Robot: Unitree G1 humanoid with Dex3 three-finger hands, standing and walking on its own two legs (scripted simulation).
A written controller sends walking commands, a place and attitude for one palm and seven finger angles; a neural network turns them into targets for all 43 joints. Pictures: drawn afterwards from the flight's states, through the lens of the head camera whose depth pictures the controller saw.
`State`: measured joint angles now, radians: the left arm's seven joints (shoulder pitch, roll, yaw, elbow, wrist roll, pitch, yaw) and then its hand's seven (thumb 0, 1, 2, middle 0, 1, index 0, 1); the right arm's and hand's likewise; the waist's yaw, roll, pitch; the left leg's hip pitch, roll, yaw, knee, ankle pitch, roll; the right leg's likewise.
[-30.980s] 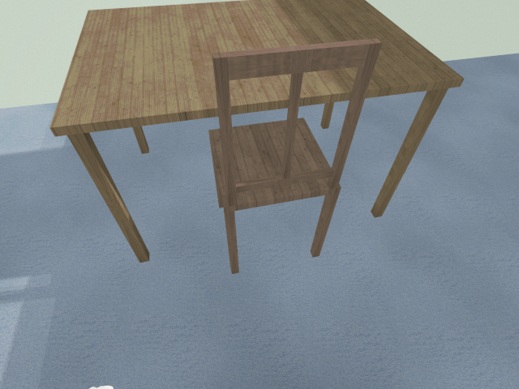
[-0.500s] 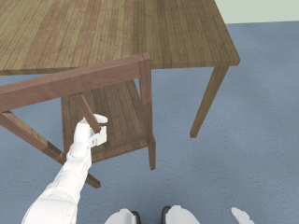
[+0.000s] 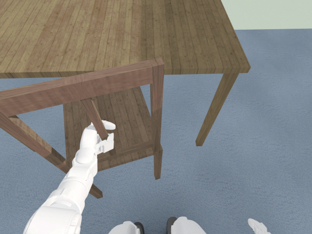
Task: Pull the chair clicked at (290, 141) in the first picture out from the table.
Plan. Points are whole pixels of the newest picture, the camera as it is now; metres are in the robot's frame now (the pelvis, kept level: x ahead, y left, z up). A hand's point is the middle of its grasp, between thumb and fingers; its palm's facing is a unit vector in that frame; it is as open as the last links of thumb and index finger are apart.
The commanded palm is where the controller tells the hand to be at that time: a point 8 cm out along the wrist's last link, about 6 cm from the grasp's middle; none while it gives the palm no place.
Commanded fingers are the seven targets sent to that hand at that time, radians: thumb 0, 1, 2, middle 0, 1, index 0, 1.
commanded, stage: step backward, pulling the chair out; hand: left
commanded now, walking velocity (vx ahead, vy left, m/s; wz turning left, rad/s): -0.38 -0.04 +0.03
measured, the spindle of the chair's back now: (102, 131) +0.40 +0.16 -0.04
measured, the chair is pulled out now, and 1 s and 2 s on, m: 0.13 0.15 0.15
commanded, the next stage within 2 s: stop walking, hand still on the chair in 0.04 s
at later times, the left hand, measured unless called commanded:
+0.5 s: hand (113, 146) +0.35 +0.13 -0.05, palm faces +0.08 -0.98 -0.17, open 5.3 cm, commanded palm +0.33 +0.18 -0.04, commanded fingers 0.00 0.90 0.90 -0.50 -1.45 -0.50 -1.45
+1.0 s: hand (113, 145) +0.36 +0.13 -0.05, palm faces +0.08 -0.98 -0.16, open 5.4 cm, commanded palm +0.33 +0.18 -0.04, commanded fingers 0.00 0.90 0.90 -0.50 -1.45 -0.50 -1.45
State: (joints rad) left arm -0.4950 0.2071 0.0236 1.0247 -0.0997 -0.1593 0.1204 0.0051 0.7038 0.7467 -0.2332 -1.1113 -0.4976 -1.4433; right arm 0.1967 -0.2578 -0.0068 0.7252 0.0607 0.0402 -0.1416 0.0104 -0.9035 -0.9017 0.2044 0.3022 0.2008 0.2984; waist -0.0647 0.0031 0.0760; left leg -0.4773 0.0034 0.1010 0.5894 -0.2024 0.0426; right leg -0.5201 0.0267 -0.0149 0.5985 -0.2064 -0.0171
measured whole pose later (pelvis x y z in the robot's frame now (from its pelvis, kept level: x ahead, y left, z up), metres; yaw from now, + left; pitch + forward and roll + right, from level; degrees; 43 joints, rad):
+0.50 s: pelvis +0.04 -0.02 +0.01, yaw +0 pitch +2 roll +0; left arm -0.30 0.16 0.03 0.89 -0.09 -0.10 0.12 0.03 0.69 0.75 -0.22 -1.08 -0.50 -1.44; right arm 0.23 -0.27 0.00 0.69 0.05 0.02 -0.15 0.01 -0.90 -0.90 0.21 0.30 0.20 0.30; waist -0.05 0.02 0.05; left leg -0.32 0.03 0.08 0.51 -0.23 0.01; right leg -0.35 0.05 -0.03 0.49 -0.18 -0.05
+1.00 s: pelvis +0.10 -0.01 +0.02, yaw +0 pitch +1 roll +0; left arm -0.08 0.11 -0.04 0.76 -0.08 -0.05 0.10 0.05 0.67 0.78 -0.20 -1.09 -0.50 -1.44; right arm 0.20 -0.23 0.03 0.68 0.03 0.00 -0.13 0.01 -0.90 -0.90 0.21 0.30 0.20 0.30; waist -0.01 0.06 -0.03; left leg -0.16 0.01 0.07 0.42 -0.28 0.01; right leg -0.19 0.05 -0.03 0.41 -0.24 -0.05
